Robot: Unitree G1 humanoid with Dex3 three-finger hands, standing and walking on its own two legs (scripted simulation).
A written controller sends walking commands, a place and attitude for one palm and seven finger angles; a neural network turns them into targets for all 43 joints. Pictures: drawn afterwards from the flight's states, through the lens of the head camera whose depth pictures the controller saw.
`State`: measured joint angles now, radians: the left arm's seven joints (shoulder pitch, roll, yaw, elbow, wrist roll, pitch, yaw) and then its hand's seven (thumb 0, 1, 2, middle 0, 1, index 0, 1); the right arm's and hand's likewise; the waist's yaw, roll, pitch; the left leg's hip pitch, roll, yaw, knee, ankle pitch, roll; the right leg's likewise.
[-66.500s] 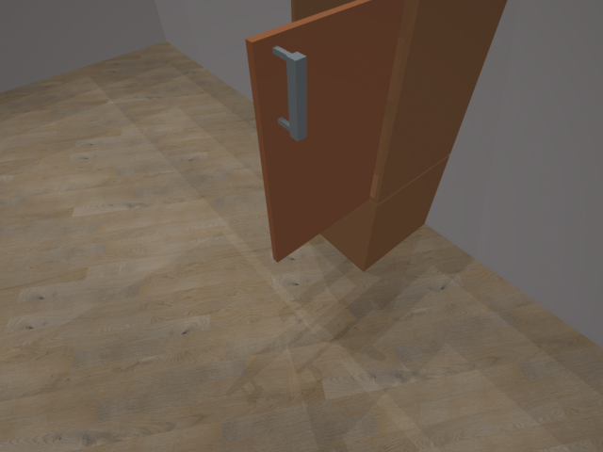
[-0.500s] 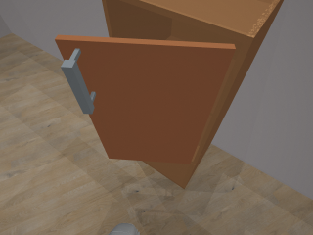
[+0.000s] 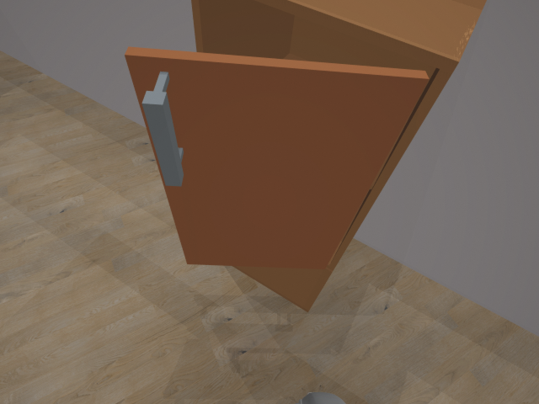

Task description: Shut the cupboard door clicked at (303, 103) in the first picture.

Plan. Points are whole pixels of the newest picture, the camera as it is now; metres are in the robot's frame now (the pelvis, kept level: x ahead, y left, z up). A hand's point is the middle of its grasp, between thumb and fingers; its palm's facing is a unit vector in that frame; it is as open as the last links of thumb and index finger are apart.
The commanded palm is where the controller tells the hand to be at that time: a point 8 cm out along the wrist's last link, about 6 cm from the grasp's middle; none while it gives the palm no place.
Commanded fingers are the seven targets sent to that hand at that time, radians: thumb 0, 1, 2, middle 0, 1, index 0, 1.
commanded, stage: come to a stop and stand still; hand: left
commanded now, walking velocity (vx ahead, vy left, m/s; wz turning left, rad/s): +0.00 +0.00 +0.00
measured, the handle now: (169, 133) +0.43 +0.16 +0.15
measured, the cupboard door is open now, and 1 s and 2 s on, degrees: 31 31 31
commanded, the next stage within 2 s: look again from close up in 0.82 s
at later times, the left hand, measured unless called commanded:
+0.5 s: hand out of the picture +0.06 +0.12 -0.18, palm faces +0.02 -0.97 -0.25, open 7.3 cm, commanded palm none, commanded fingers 0.00 0.90 0.90 -0.20 -0.30 -0.20 -0.30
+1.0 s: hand out of the picture +0.03 +0.10 -0.18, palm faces +0.05 -0.98 -0.19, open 7.4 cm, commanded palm none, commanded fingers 0.00 0.90 0.90 -0.20 -0.30 -0.20 -0.30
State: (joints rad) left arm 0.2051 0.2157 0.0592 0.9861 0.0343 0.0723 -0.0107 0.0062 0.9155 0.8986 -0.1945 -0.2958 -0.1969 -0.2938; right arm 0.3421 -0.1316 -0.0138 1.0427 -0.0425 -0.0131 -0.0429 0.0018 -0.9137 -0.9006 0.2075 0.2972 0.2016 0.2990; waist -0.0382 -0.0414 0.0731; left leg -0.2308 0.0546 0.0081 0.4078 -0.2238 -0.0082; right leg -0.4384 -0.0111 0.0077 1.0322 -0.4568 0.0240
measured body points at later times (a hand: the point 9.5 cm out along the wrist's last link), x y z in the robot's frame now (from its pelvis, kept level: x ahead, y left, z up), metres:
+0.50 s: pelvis +0.03 -0.06 -0.02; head +0.03 -0.09 +0.43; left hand +0.06 +0.18 -0.16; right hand +0.06 -0.29 -0.18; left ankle +0.00 +0.08 -0.75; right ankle -0.02 -0.17 -0.75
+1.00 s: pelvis +0.04 -0.07 -0.01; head +0.05 -0.07 +0.44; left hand +0.03 +0.16 -0.17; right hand +0.05 -0.29 -0.17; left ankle +0.00 +0.08 -0.75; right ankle -0.02 -0.17 -0.75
